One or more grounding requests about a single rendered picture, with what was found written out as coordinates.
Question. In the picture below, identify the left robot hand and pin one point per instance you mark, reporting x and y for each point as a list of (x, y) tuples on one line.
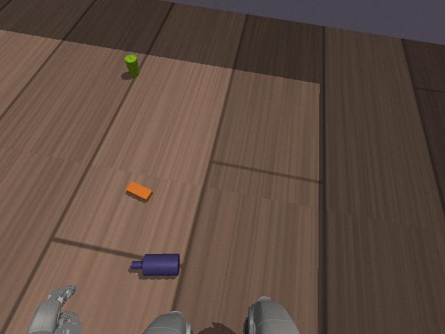
[(47, 316)]

